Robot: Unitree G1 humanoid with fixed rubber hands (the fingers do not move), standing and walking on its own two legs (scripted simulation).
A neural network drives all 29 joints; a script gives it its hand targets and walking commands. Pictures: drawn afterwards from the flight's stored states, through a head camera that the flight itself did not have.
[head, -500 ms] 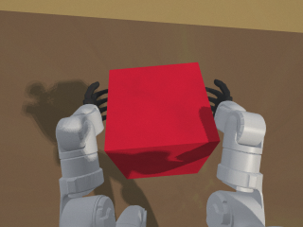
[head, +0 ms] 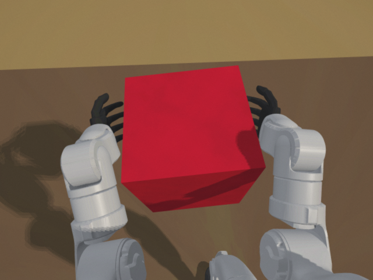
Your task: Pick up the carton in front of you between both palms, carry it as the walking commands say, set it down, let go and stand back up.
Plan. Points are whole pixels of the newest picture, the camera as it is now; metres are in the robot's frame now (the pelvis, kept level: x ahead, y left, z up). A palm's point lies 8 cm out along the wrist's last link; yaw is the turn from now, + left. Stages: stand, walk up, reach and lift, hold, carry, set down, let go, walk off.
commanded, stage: carry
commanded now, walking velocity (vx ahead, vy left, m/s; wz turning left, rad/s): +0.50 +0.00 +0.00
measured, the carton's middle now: (189, 148) +0.37 -0.03 +0.09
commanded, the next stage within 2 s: none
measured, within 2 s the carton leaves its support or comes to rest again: neither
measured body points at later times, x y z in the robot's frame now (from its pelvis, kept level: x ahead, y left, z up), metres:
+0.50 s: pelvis +0.33 +0.01 +0.05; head +0.35 +0.01 +0.50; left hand +0.71 +0.16 +0.20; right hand +0.69 -0.15 +0.19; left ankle +0.41 +0.09 -0.65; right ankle +0.20 -0.10 -0.59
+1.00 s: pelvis +0.65 -0.02 +0.12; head +0.68 -0.02 +0.57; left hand +0.99 +0.18 +0.25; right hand +1.03 -0.12 +0.25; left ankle +0.63 +0.09 -0.50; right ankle +0.66 -0.10 -0.61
